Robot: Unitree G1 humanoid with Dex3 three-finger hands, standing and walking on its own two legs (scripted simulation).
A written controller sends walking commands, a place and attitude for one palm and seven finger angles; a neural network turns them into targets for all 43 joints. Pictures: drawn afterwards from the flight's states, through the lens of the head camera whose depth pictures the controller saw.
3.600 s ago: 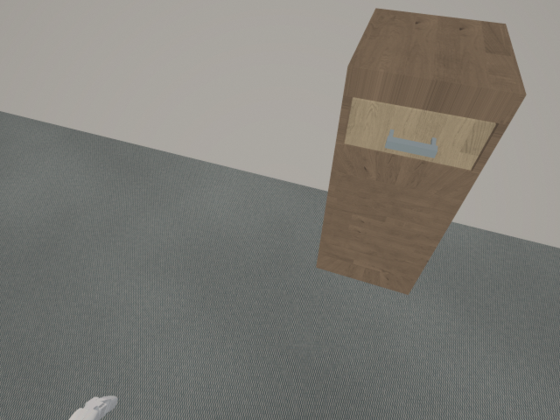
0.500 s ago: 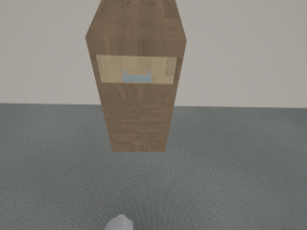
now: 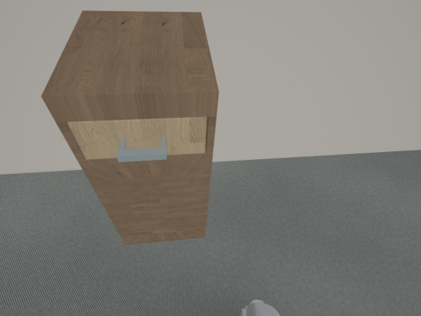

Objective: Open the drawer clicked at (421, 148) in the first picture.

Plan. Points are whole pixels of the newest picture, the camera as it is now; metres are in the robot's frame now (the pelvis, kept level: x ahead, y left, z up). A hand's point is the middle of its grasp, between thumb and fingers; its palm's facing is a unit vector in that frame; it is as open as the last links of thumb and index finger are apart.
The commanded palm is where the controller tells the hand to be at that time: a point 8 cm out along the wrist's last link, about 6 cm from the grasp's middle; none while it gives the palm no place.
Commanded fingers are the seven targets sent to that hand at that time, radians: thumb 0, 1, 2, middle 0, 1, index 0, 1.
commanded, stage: come to a stop and stand still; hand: left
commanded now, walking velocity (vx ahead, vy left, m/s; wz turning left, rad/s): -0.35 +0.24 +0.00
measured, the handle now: (143, 148) +0.51 +0.19 -0.04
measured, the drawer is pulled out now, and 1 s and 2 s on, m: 0.00 0.00 0.00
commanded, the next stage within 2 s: look again from close up in 1.62 s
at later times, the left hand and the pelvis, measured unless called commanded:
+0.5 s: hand out of the picture +0.06 +0.22 -0.18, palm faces +0.10 -0.96 -0.24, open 7.4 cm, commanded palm none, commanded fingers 0.00 0.90 0.90 -0.20 -0.30 -0.20 -0.30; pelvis -0.02 +0.01 -0.02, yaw +3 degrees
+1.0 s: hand out of the picture -0.02 +0.21 -0.18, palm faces +0.00 -0.99 -0.16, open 7.4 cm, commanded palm none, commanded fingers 0.00 0.90 0.90 -0.20 -0.30 -0.20 -0.30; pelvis -0.02 +0.03 +0.01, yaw +0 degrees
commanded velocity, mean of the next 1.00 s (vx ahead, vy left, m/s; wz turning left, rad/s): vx -0.03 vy -0.02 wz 0.00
